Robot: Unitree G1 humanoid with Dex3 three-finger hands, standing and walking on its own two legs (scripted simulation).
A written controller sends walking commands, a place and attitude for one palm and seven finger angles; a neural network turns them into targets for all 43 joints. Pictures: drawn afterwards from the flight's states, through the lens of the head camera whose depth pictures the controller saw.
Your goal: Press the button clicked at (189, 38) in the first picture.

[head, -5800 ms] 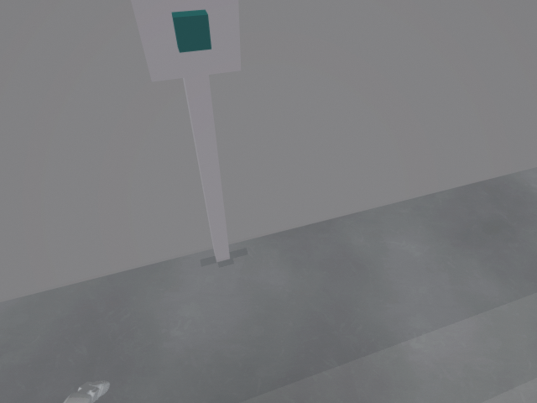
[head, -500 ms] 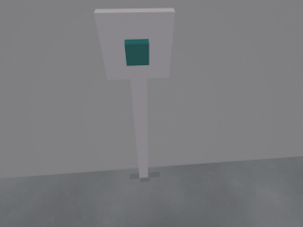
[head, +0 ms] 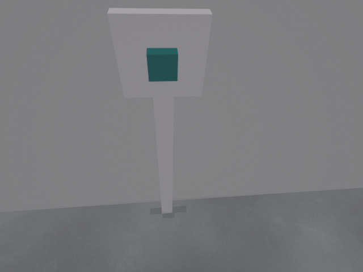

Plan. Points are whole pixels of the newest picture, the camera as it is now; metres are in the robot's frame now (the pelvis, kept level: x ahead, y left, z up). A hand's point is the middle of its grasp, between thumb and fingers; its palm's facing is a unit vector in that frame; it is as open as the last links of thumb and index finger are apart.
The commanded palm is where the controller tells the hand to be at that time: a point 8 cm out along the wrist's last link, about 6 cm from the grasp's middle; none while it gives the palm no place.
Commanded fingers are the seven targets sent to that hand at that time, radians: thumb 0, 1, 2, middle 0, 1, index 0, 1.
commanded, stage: shuffle to correct the standing spot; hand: left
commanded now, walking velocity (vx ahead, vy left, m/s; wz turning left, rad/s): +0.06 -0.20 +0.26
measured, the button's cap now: (162, 64) +0.52 +0.08 +0.20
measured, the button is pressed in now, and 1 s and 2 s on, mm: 0 0 0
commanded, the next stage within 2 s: come to a stop and stand still in 0.76 s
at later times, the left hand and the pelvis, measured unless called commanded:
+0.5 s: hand out of the picture -0.02 +0.08 -0.20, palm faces +0.13 -0.99 -0.11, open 7.4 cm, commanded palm none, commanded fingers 0.00 0.90 0.90 -0.20 -0.30 -0.20 -0.30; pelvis +0.05 -0.06 -0.02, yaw +5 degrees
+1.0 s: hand out of the picture +0.09 +0.00 -0.16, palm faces +0.13 -0.96 -0.25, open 7.4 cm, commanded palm none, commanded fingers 0.00 0.90 0.90 -0.20 -0.30 -0.20 -0.30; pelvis +0.06 -0.20 +0.00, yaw +6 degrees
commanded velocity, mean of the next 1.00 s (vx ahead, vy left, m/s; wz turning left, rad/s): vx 0.00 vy -0.12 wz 0.08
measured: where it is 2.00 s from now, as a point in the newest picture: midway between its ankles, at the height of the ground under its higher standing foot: outside the picture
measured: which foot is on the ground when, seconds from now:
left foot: down 0.00-0.18, up 0.20-0.42, down 0.44-0.84, up 0.86-1.00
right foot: down 0.00-0.46, up 0.48-0.84, down 0.86-1.00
